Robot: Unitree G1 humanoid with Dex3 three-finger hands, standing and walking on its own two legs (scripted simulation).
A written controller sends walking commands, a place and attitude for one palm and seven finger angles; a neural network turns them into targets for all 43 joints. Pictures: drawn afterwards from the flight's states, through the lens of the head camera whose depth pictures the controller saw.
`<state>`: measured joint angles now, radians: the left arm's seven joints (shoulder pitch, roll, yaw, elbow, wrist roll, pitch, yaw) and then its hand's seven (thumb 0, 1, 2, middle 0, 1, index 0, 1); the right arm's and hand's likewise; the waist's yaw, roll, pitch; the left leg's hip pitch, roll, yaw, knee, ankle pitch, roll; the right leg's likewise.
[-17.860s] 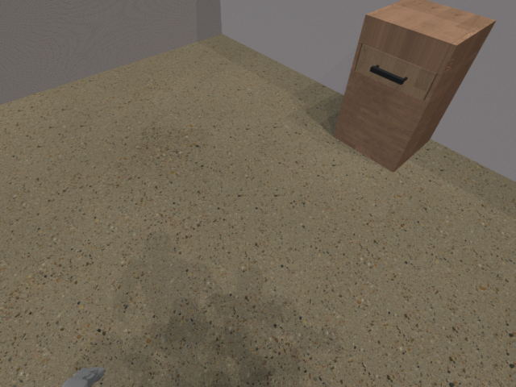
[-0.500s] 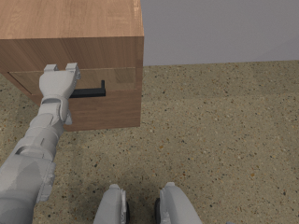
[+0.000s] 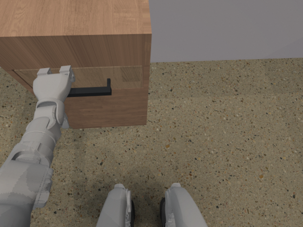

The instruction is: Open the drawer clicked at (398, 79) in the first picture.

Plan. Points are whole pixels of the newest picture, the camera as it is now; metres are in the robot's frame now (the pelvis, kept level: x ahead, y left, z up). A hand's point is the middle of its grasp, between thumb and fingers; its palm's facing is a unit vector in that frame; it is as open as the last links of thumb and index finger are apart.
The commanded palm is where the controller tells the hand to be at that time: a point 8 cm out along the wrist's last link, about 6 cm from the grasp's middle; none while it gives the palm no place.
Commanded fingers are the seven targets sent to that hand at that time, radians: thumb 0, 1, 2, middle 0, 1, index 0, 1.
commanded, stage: move the hooked fingers above the handle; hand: left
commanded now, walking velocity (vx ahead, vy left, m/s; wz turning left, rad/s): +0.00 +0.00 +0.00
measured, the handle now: (85, 87) +0.54 +0.21 -0.12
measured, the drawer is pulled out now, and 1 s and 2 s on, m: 0.00 0.00 0.00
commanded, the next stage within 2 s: none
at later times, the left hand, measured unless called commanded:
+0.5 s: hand (58, 95) +0.48 +0.26 -0.06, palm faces -0.14 -0.02 -0.99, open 13.8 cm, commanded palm +0.48 +0.20 -0.01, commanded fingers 0.00 -0.50 0.30 -0.30 -1.20 -0.30 -1.20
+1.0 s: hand (64, 96) +0.47 +0.24 -0.06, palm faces -0.09 -0.03 -1.00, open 13.8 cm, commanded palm +0.48 +0.20 -0.01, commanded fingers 0.00 -0.50 0.30 -0.30 -1.20 -0.30 -1.20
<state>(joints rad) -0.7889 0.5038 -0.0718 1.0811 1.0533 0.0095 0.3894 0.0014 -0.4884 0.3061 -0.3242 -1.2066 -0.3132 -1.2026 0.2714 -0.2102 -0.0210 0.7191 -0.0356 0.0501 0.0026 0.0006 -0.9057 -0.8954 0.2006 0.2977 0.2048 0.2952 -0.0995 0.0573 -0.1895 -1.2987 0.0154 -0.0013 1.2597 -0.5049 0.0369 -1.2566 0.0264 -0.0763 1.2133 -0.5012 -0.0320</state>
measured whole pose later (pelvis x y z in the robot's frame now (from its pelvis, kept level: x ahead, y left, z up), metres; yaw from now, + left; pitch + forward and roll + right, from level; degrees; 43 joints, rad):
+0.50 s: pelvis -0.01 +0.01 -0.01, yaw +0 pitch +32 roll -4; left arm -0.83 0.50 -0.09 1.04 1.04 0.06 0.39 0.00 -0.49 0.31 -0.33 -1.20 -0.32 -1.20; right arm 0.26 -0.20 -0.02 0.72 -0.04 0.06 0.01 0.00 -0.91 -0.90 0.20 0.30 0.20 0.30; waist -0.10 0.06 -0.18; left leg -1.34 0.01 0.00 1.29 -0.50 0.06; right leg -1.28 0.02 -0.08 1.22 -0.49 -0.01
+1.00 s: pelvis -0.01 +0.01 -0.01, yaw +0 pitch +32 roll -4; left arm -0.81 0.48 -0.07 1.00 1.07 0.02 0.43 0.00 -0.49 0.31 -0.32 -1.20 -0.32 -1.20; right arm 0.26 -0.21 -0.03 0.73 -0.04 0.07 0.01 0.00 -0.91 -0.90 0.20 0.30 0.20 0.30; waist -0.10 0.06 -0.18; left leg -1.36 0.01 0.00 1.31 -0.51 0.05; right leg -1.31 0.02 -0.08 1.25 -0.50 -0.01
